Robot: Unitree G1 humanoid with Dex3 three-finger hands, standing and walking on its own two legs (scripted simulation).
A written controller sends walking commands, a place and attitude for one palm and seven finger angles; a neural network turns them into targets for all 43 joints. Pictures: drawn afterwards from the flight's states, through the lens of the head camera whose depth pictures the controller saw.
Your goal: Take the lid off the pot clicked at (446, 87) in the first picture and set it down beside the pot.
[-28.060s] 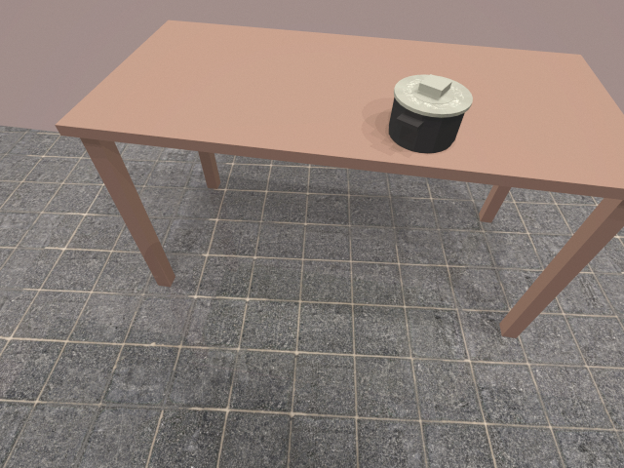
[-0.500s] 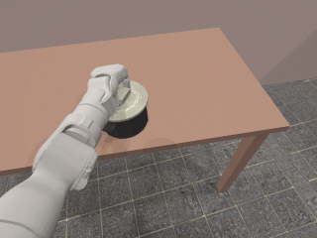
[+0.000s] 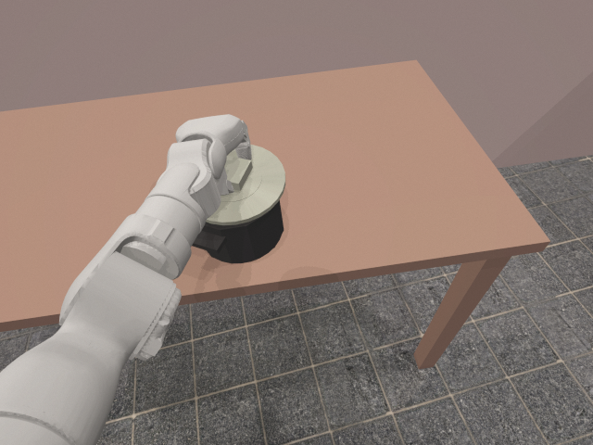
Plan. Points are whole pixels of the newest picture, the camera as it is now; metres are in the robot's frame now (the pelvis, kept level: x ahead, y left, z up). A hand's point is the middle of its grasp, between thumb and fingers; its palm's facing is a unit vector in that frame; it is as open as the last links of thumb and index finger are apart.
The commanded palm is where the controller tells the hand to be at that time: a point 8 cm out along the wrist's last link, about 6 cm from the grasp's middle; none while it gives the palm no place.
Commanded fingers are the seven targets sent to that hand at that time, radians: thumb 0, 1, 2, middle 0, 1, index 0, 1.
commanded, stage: lift the lid straight up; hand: left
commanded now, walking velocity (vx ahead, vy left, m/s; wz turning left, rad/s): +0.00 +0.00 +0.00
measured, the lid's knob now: (230, 172) +0.50 +0.09 +0.10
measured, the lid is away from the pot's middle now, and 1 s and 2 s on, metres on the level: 0.01 0.01 0.04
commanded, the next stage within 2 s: move the lid sideways beside the pot in 1.52 s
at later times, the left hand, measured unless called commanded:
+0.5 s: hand (218, 146) +0.48 +0.09 +0.17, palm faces -0.30 -0.09 -0.95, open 8.6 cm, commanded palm +0.47 +0.10 +0.24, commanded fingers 0.00 0.55 1.03 -0.87 -1.09 -0.74 -1.03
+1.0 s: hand (207, 121) +0.48 +0.10 +0.20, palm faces -0.29 -0.09 -0.95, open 8.6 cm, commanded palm +0.48 +0.10 +0.28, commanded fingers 0.00 0.55 1.03 -0.87 -1.09 -0.74 -1.03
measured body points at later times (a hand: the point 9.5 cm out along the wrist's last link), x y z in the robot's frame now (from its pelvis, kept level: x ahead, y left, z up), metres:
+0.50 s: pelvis +0.00 +0.00 +0.00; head +0.02 -0.03 +0.45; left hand +0.49 +0.10 +0.22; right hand +0.06 -0.26 -0.14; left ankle -0.01 +0.10 -0.74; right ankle -0.02 -0.12 -0.74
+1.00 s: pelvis +0.00 +0.00 +0.00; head +0.02 -0.03 +0.45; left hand +0.49 +0.10 +0.26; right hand +0.07 -0.25 -0.14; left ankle -0.01 +0.10 -0.74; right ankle -0.02 -0.12 -0.74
